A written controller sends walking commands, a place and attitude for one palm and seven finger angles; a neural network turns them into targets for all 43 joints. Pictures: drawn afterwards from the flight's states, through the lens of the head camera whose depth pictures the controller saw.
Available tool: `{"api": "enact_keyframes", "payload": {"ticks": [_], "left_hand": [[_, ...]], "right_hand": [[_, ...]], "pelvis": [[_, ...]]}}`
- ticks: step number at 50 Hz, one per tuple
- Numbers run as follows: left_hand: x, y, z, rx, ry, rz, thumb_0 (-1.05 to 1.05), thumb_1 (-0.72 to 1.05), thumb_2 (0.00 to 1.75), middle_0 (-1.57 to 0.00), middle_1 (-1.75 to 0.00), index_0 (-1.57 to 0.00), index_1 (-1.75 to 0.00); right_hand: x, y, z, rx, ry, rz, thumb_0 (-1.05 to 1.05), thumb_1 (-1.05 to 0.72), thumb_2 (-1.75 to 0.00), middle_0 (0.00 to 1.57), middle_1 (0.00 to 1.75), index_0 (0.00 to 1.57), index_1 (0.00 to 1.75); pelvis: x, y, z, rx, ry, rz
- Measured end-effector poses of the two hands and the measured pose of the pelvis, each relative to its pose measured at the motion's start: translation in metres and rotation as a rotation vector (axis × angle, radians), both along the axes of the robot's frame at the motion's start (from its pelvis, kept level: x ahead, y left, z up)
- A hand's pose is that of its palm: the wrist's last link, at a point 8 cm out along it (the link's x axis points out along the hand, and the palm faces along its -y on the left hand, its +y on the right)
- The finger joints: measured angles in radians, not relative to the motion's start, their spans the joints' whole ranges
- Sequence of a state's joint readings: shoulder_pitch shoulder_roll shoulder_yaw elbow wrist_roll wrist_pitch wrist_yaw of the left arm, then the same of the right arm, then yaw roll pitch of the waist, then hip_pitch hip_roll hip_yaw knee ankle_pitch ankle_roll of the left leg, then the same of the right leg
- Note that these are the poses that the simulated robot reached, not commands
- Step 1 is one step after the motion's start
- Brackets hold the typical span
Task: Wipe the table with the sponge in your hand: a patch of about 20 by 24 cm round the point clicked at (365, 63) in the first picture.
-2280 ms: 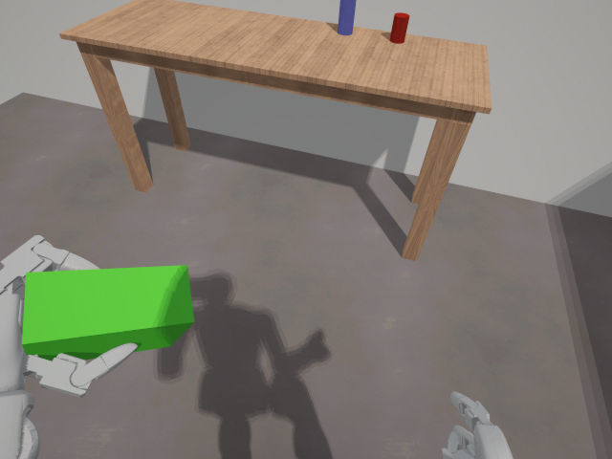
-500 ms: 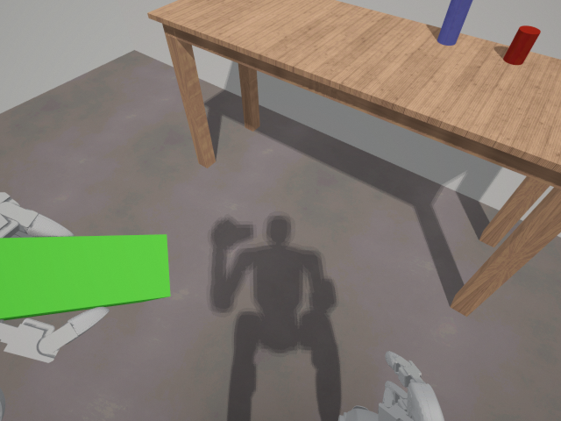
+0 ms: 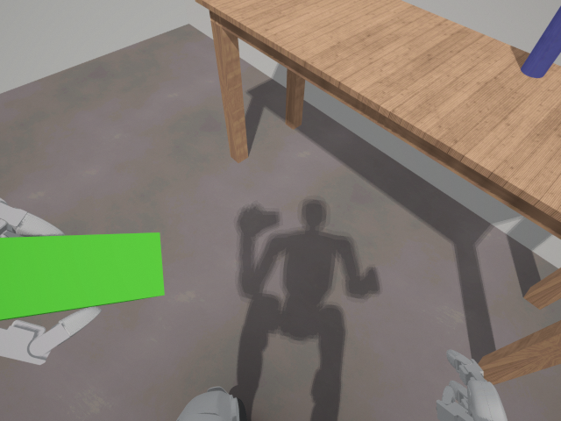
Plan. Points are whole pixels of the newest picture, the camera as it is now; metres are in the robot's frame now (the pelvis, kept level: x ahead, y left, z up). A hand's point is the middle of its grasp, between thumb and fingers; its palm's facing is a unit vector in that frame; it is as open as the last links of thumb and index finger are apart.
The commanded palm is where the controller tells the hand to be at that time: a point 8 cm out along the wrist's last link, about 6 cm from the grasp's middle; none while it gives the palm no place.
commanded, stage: walk to a spot facing it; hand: left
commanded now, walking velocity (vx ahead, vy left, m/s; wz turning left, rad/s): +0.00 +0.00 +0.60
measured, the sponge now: (99, 274) +0.23 +0.19 +0.16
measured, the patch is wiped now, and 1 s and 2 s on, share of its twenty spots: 0.00 0.00 0.00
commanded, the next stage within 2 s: none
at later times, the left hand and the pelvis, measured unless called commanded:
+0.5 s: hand (27, 315) +0.19 +0.24 +0.17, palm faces +0.66 -0.60 -0.45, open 10.1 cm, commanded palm +0.14 +0.25 +0.18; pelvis +0.06 -0.06 -0.01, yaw +17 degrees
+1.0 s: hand out of the picture +0.06 +0.24 +0.17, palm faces +0.77 -0.48 -0.41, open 10.1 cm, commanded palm -0.01 +0.24 +0.18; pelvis +0.02 -0.08 +0.00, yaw +35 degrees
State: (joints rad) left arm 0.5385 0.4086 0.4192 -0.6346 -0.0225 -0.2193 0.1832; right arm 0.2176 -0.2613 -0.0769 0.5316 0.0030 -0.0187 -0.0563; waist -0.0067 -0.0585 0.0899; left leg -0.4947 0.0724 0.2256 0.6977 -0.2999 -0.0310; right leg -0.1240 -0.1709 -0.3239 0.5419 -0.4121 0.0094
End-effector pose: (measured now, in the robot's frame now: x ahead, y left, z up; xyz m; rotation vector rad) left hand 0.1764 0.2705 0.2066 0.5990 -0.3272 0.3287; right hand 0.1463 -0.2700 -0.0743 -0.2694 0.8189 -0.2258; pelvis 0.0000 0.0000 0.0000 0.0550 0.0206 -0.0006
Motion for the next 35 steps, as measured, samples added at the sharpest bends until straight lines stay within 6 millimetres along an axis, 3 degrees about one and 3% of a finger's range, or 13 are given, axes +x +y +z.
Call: {"api": "enact_keyframes", "payload": {"ticks": [4,8,11,15,20,26,30,35], "left_hand": [[0.02,0.017,-0.018,-0.04,-0.056,0.018,-0.01,-0.49,0.98,-0.75,-1.33,-0.75,-1.33],[0.038,0.022,-0.02,-0.05,-0.073,0.017,-0.01,-0.49,0.98,-0.75,-1.33,-0.75,-1.33],[0.033,0.018,-0.005,-0.033,-0.085,0.016,-0.01,-0.49,0.98,-0.75,-1.33,-0.75,-1.33],[0.009,0.006,0.018,0.015,-0.073,0.051,-0.01,-0.49,0.98,-0.75,-1.33,-0.75,-1.33],[-0.022,-0.002,0.018,0.027,0.001,0.223,-0.01,-0.49,0.98,-0.74,-1.33,-0.75,-1.33],[-0.041,-0.018,-0.023,-0.134,0.055,0.432,-0.01,-0.49,0.98,-0.74,-1.33,-0.75,-1.33],[-0.043,-0.036,-0.037,-0.221,0.087,0.443,-0.01,-0.49,0.98,-0.74,-1.34,-0.75,-1.34],[-0.052,-0.049,-0.017,-0.144,0.056,0.383,-0.01,-0.49,0.98,-0.74,-1.34,-0.75,-1.34]], "right_hand": [[0.042,0.025,-0.013,0.005,-0.066,0.017,0.01,-0.91,-0.9,0.19,0.3,0.2,0.29],[0.069,0.066,-0.016,0.109,-0.068,0.108,0.01,-0.91,-0.9,0.19,0.3,0.2,0.29],[0.082,0.087,-0.01,0.167,-0.07,0.172,0.01,-0.91,-0.9,0.19,0.3,0.2,0.3],[0.094,0.097,-0.007,0.211,-0.061,0.249,0.01,-0.9,-0.9,0.2,0.3,0.21,0.3],[0.111,0.084,-0.016,0.225,-0.036,0.337,0.01,-0.9,-0.9,0.2,0.3,0.21,0.3],[0.136,0.044,-0.033,0.168,-0.02,0.413,0.01,-0.9,-0.9,0.2,0.3,0.21,0.3],[0.147,0.02,-0.019,0.098,-0.021,0.419,0.01,-0.9,-0.9,0.2,0.3,0.21,0.3],[0.159,0.006,0.003,0.031,-0.067,0.413,0.01,-0.91,-0.9,0.19,0.3,0.2,0.3]], "pelvis": [[0.024,0.013,-0.022,-0.026,-0.021,0.016],[0.031,0.006,-0.018,-0.046,-0.043,0.078],[0.036,-0.001,-0.011,-0.068,-0.036,0.115],[0.047,-0.012,-0.002,-0.094,-0.02,0.164],[0.06,-0.035,-0.001,-0.099,-0.017,0.229],[0.062,-0.067,-0.008,-0.056,-0.051,0.311],[0.061,-0.079,0.001,-0.012,-0.054,0.362],[0.056,-0.089,0.006,-0.003,-0.032,0.42]]}}
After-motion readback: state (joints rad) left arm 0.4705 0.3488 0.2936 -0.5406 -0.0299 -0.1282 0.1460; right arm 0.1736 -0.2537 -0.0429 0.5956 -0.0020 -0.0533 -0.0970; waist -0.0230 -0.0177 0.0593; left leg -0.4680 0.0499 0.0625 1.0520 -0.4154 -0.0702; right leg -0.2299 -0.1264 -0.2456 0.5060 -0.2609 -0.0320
